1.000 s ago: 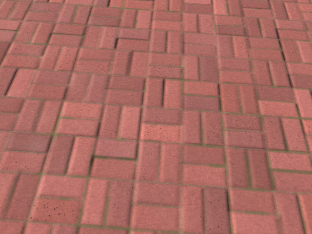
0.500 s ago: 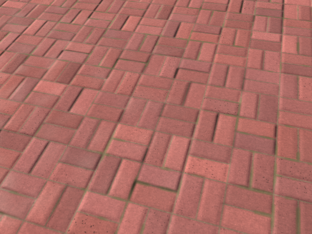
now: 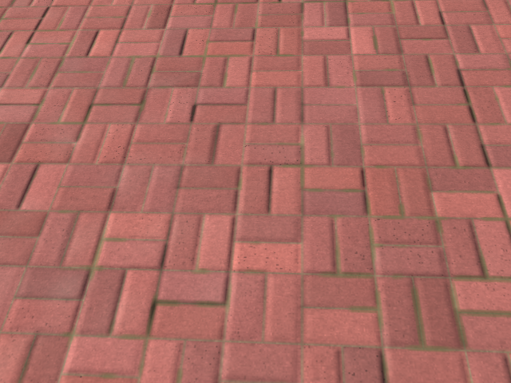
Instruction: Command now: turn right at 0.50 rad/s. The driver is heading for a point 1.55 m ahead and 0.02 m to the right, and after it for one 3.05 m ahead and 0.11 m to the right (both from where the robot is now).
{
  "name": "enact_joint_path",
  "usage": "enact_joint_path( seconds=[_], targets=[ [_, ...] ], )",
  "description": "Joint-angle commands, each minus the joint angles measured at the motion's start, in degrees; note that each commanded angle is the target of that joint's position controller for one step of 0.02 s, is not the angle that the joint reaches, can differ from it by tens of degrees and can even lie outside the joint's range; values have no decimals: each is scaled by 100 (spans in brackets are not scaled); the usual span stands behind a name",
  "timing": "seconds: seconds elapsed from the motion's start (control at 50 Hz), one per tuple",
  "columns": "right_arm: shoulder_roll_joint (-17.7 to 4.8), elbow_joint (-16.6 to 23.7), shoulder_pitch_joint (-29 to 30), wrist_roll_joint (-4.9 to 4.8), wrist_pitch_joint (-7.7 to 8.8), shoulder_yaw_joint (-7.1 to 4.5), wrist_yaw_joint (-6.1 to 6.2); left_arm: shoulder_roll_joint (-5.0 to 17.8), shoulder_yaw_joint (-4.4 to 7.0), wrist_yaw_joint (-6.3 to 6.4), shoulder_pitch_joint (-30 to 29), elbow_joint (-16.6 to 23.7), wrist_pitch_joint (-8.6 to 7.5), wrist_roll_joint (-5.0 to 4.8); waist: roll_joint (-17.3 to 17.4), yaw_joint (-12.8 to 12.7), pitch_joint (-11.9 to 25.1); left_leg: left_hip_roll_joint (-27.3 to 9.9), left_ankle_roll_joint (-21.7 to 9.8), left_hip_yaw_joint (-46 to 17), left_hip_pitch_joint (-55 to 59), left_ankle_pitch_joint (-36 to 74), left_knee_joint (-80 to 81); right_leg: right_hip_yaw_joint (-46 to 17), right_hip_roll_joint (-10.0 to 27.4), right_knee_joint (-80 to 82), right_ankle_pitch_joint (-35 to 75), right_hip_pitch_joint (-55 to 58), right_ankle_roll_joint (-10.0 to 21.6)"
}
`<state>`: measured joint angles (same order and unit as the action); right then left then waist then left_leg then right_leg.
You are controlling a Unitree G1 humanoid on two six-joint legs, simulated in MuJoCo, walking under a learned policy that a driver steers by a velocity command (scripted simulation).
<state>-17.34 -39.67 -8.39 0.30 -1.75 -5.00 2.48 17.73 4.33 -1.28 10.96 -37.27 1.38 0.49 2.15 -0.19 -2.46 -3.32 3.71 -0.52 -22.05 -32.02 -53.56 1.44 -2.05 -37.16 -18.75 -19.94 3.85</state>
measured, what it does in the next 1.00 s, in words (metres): steps on the spot: left foot, then right foot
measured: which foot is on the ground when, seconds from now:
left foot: up 0.00-0.46, down 0.48-0.84, up 0.86-1.00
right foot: down 0.00-0.50, up 0.52-0.74, down 0.76-1.00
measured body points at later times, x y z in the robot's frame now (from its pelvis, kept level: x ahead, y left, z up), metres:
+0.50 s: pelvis +0.00 +0.02 +0.01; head +0.03 +0.02 +0.46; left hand +0.23 +0.24 -0.08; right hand +0.08 -0.29 -0.08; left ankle +0.04 +0.14 -0.73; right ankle +0.01 -0.08 -0.72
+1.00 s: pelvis +0.01 +0.02 +0.01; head +0.02 +0.02 +0.46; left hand +0.15 +0.28 -0.10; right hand +0.11 -0.28 -0.09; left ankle +0.03 +0.13 -0.68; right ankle -0.06 -0.11 -0.72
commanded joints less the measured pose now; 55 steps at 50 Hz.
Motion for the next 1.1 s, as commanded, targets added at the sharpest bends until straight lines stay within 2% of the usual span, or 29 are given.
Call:
enact_joint_path(
  seconds=[0.02,0.06,0.12,0.22,0.3,0.38,0.44,0.46,0.48,0.5,0.52,0.54,0.56,0.6,0.66,0.68,0.72,0.74,0.76,0.78,0.8,0.84,0.86,0.88,0.9,0.94,0.98,1.04,1.1],
  targets=[
    [-650,547,370,-39,99,-147,62,1098,256,23,200,444,-265,45,-768,-155,658,189,-56,-507,-1755,-66,-1794,-2703,1919,1687,3078,1514,1295],
    [-677,412,251,19,65,-189,107,930,174,129,-156,503,-203,-109,-657,17,596,110,-14,-543,-1497,664,-1478,-2259,1499,1722,2648,1232,926],
    [-504,316,120,-27,90,-154,52,847,133,229,-116,556,-143,-75,-801,46,761,296,85,-473,-1247,1175,-1223,-2082,1255,1794,2490,1252,891],
    [-419,338,401,-33,149,-112,32,938,186,325,-6,583,-61,-92,-915,-96,657,386,208,-580,-1177,1339,80,-2436,1146,1851,1445,1334,881],
    [-441,291,404,-60,232,-106,-37,963,213,311,-93,640,-2,-65,-1027,-136,592,442,172,-600,-738,1228,752,-2735,1086,1825,928,1047,907],
    [-453,262,325,-87,319,-82,-129,869,163,247,-160,638,46,-39,-1082,-204,723,428,61,-465,-117,1075,1287,-2900,1097,1589,1570,989,933],
    [-378,195,76,-82,389,-51,-220,752,95,233,-329,625,81,-97,-1015,-3,747,433,-123,-333,564,1646,2488,-2924,952,1330,1986,954,772],
    [-359,155,-45,-34,416,-40,-243,668,59,240,-305,594,82,-124,-920,97,727,358,-234,-342,1035,2365,3200,-2825,804,1241,1845,772,579],
    [-575,197,-88,70,430,-60,-233,521,8,241,-94,553,50,-64,-537,10,799,-203,-432,-804,1542,3003,3361,-2561,569,958,1169,452,260],
    [-934,287,35,140,401,-101,-203,364,-37,219,322,511,-4,48,629,-358,843,-1094,-918,-1691,1831,4193,3390,-1750,-151,109,-476,6,-84],
    [-759,208,110,233,396,-34,-212,560,34,240,42,603,-41,-2,1188,-264,555,-1591,-1687,-2348,1192,4049,3599,-1186,-345,-220,-1218,-249,-369],
    [-580,277,263,172,422,11,-215,852,125,271,-80,546,-42,6,896,-122,468,-1559,-1845,-2312,1116,3713,3676,-1127,-149,-911,-1402,-230,-592],
    [-585,244,264,105,422,15,-191,883,172,281,-172,516,-21,-32,776,-66,455,-1399,-1760,-2143,1229,3595,3631,-1067,-138,-1343,-1325,-418,-717],
    [-596,211,333,-8,424,40,-162,656,152,287,-29,382,72,-34,575,-88,414,-1190,-1611,-1785,1340,3765,3468,-1063,30,-1738,-1137,-536,-927],
    [-492,129,322,-4,313,84,-184,133,-32,233,-72,306,60,-64,679,-30,471,-694,-1410,-1120,1342,4277,3214,-574,175,-659,-900,-40,-985],
    [-495,91,202,8,273,89,-189,85,-53,223,-156,305,42,-81,758,62,535,-666,-1430,-1094,1424,4441,3133,-469,176,-215,-735,133,-973],
    [-441,27,120,-43,223,137,-214,89,-37,216,10,164,25,-94,748,-32,618,-554,-1338,-1091,1395,4400,2983,-303,114,1191,323,779,-883],
    [-423,-25,-25,-83,241,154,-235,185,-19,221,27,127,21,-40,665,-26,582,-489,-1175,-1158,1238,4191,3008,-363,124,1721,1020,1187,-787],
    [-440,-53,-162,-55,303,168,-267,468,33,264,42,184,22,23,387,27,670,-435,-916,-1203,930,3734,3006,-662,418,1640,1687,1682,-650],
    [-536,3,-242,-2,381,147,-322,914,145,317,67,182,39,44,-251,214,682,-137,-688,-924,632,3222,2911,-756,670,1098,2177,1790,-416],
    [-547,17,-7,-34,404,149,-329,848,183,297,160,123,46,44,-562,32,713,166,-483,-574,658,2556,2726,-691,617,1023,1485,1521,-204],
    [-463,101,297,-93,355,159,-286,666,153,308,250,133,33,76,-757,-126,550,448,-348,-320,300,1880,2151,-898,739,1390,280,1315,-50],
    [-371,132,289,-125,303,170,-249,701,162,331,353,137,16,62,-1105,-194,420,613,-334,-126,-79,1260,1723,-1231,979,1690,-615,1305,126],
    [-389,195,299,-165,272,144,-239,809,193,354,505,116,-24,23,-1447,-274,208,674,-367,114,-586,643,1134,-1830,1483,2077,-1600,1296,453],
    [-463,341,533,-184,282,113,-249,910,215,383,677,105,-91,-2,-1601,-411,-135,422,-431,67,-1098,299,355,-2456,2023,2479,-2148,1115,784],
    [-419,500,649,-263,303,72,-288,860,191,415,787,21,-291,-10,-1331,-357,-543,-2,-578,-404,-2080,11,-623,-2881,2466,2754,-2074,1299,1005],
    [-335,434,484,-233,323,103,-365,783,184,411,530,49,-385,-131,-1043,-254,-439,-187,-607,-336,-2047,412,-204,-2151,2218,2799,-1452,1613,730],
    [-240,356,253,-169,345,160,-517,922,239,313,154,107,-415,-133,-971,-125,-106,-90,-564,222,-505,1000,758,-784,1651,2662,-215,974,427],
    [-383,90,-568,-184,305,68,-537,910,246,198,132,58,-406,-217,-737,234,149,342,-579,755,1018,1668,1617,-202,1537,1943,-512,306,310]
  ],
)
Velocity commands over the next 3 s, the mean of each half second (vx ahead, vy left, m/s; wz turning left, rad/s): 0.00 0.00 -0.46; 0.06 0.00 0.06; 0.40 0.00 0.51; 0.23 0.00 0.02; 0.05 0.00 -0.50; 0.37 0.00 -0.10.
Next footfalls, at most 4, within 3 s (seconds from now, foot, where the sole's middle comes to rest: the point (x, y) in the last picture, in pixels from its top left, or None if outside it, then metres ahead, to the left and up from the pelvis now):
0.48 left None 0.08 0.13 -0.76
0.76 right None -0.02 -0.12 -0.76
1.14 left None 0.13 0.14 -0.76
1.62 right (297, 367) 0.49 -0.03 -0.76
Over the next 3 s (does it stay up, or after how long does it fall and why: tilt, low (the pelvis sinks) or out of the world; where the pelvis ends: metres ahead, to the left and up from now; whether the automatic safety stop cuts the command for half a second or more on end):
stays up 0.62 0.02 0.00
